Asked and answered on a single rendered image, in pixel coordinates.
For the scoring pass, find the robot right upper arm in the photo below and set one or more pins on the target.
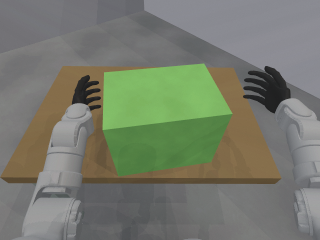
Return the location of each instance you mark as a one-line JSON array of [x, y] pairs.
[[306, 210]]

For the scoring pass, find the robot right forearm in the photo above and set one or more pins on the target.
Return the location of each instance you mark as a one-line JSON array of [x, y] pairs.
[[302, 132]]

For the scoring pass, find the left robot hand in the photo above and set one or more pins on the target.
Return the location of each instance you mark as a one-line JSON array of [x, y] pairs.
[[80, 95]]

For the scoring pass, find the carton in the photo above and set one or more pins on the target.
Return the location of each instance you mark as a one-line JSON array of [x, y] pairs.
[[162, 118]]

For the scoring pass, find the right robot hand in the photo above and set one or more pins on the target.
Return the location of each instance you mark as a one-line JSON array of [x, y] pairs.
[[275, 91]]

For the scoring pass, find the robot left forearm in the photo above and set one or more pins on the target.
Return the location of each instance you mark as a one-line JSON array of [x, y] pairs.
[[62, 169]]

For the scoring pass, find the robot left upper arm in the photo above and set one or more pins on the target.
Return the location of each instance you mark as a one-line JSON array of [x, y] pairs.
[[54, 218]]

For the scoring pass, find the table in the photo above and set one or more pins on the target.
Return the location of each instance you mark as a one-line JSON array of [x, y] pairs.
[[242, 156]]

